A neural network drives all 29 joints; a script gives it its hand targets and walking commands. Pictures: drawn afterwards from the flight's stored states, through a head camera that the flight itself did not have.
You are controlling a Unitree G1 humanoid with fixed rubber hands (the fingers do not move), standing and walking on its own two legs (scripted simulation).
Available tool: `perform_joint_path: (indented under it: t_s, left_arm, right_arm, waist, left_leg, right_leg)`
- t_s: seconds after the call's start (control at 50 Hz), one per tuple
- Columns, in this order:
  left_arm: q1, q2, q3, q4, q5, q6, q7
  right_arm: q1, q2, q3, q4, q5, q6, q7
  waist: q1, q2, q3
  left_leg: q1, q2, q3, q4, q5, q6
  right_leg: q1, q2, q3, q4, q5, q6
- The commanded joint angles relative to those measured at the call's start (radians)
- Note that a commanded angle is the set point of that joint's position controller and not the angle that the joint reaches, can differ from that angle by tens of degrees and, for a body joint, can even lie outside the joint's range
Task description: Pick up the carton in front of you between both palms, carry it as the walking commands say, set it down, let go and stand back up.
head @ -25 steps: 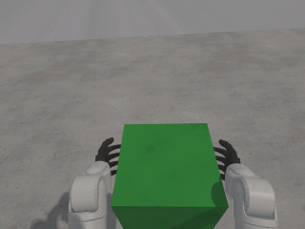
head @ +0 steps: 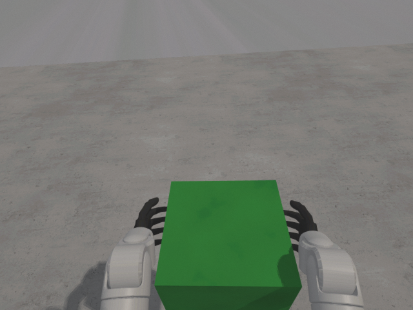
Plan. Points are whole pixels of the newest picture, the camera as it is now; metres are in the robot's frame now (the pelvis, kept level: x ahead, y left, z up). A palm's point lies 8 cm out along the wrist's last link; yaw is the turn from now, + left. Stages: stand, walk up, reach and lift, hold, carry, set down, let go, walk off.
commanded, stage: carry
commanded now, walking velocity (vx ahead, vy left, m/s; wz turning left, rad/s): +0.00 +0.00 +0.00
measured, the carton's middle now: (224, 257) +0.27 +0.00 -0.02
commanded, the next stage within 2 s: hold in 0.80 s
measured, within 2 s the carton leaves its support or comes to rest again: neither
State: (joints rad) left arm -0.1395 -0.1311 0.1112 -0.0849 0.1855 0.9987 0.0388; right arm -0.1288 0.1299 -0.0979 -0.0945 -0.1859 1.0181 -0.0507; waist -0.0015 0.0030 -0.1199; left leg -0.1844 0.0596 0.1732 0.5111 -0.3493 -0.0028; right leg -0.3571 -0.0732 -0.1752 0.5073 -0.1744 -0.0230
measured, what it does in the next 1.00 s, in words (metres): stands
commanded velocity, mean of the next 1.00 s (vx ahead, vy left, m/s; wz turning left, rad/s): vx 0.00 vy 0.00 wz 0.00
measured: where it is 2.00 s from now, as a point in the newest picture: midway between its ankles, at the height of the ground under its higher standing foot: outside the picture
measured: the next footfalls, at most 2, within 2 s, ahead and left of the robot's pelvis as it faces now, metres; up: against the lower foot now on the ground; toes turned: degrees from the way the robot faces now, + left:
none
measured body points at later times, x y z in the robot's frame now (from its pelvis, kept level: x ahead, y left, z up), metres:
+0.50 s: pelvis -0.01 +0.00 +0.00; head -0.03 +0.00 +0.45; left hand +0.30 +0.16 +0.04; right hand +0.29 -0.15 +0.03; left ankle -0.05 +0.11 -0.73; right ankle +0.06 -0.11 -0.73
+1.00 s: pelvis -0.02 +0.01 +0.01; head -0.03 +0.00 +0.46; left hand +0.27 +0.18 +0.04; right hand +0.29 -0.12 +0.03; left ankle -0.05 +0.11 -0.73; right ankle +0.06 -0.12 -0.73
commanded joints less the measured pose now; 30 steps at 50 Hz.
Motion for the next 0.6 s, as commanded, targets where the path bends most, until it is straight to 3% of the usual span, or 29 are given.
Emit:
perform_joint_path:
  t_s: [0.0,0.2,0.28,0.44,0.58]
  left_arm:
    - [-0.410,-0.842,-0.588,0.003,-0.283,-0.069,-0.226]
    - [-0.496,-0.847,-0.416,0.241,-0.152,-0.293,-0.238]
    - [-0.534,-0.894,-0.402,0.301,-0.137,-0.355,-0.250]
    - [-0.482,-0.921,-0.475,0.233,-0.180,-0.317,-0.249]
    - [-0.481,-0.897,-0.474,0.213,-0.181,-0.297,-0.244]
  right_arm:
    - [-0.457,0.830,0.593,-0.029,0.293,-0.090,0.231]
    - [-0.540,0.838,0.419,0.208,0.158,-0.313,0.238]
    - [-0.578,0.883,0.404,0.267,0.142,-0.376,0.249]
    - [-0.537,0.912,0.489,0.195,0.196,-0.337,0.250]
    - [-0.532,0.889,0.481,0.181,0.194,-0.317,0.247]
  waist:
    - [0.000,-0.004,-0.150]
    - [0.003,-0.008,-0.166]
    - [0.002,-0.009,-0.188]
    - [0.001,-0.009,-0.224]
    - [0.001,-0.005,-0.199]
  left_leg:
    - [-0.060,0.102,-0.099,-0.114,0.107,0.018]
    - [-0.070,0.096,-0.100,-0.113,0.079,0.021]
    - [-0.059,0.094,-0.100,-0.100,0.098,0.023]
    - [-0.039,0.096,-0.097,-0.070,0.182,0.021]
    - [-0.054,0.098,-0.098,-0.075,0.184,0.021]
  right_leg:
    - [0.143,-0.095,0.116,-0.062,0.135,-0.002]
    - [0.143,-0.093,0.118,-0.070,0.114,0.000]
    - [0.153,-0.094,0.119,-0.062,0.138,-0.001]
    - [0.170,-0.100,0.113,-0.034,0.219,-0.001]
    - [0.155,-0.098,0.112,-0.032,0.210,0.002]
